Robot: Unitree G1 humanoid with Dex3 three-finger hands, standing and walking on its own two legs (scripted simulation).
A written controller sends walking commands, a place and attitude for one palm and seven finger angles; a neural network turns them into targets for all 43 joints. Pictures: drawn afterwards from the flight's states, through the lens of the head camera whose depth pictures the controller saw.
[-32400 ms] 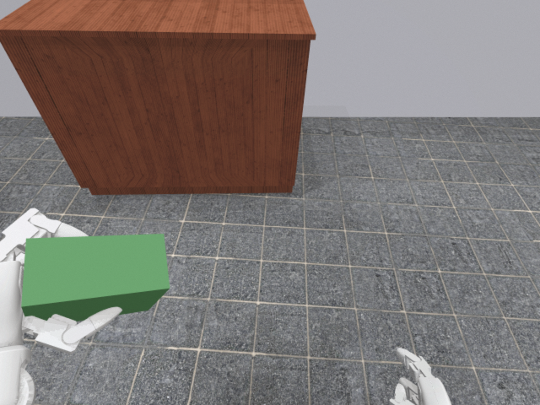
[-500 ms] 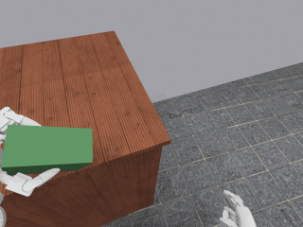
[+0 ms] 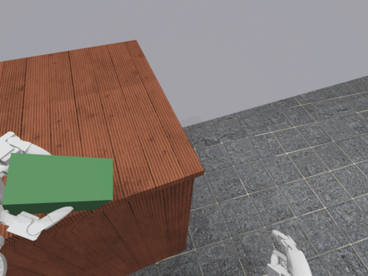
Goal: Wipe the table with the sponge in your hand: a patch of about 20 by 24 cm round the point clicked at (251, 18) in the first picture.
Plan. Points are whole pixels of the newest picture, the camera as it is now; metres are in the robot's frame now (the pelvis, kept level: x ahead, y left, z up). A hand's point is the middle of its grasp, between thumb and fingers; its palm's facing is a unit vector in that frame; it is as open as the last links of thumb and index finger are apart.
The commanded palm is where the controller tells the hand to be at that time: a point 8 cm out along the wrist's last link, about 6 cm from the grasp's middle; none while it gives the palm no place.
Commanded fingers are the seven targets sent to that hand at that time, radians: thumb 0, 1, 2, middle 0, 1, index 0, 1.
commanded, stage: shuffle to correct the standing spot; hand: left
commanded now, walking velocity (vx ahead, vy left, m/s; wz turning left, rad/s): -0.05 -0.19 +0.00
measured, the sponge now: (75, 186) +0.23 +0.19 +0.14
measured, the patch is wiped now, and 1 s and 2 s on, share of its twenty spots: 0.00 0.00 0.00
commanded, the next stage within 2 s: come to a stop and stand still in 1.80 s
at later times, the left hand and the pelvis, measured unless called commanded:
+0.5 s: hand (34, 187) +0.21 +0.24 +0.17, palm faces +0.34 -0.85 -0.40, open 10.4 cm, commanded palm +0.16 +0.28 +0.18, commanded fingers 0.00 0.10 1.30 -1.20 -1.60 -1.20 -1.60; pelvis +0.00 +0.00 +0.00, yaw +0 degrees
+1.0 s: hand (34, 189) +0.21 +0.24 +0.17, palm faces +0.34 -0.85 -0.40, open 10.4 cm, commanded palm +0.16 +0.28 +0.18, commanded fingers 0.00 0.10 1.30 -1.20 -1.60 -1.20 -1.60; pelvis +0.00 +0.00 +0.00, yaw +0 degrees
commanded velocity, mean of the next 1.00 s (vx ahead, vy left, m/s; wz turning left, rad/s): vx -0.04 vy -0.19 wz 0.00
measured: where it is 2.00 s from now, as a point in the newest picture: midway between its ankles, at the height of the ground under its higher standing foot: outside the picture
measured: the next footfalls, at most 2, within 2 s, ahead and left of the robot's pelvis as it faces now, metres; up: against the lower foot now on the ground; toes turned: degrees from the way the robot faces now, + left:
none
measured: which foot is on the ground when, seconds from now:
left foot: down 0.00-1.00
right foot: down 0.00-1.00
